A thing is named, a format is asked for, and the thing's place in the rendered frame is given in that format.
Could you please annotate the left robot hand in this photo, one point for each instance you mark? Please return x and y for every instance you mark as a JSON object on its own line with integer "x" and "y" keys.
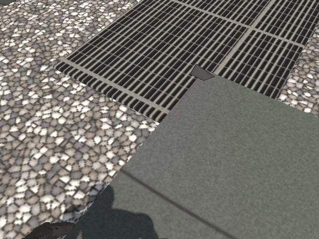
{"x": 51, "y": 231}

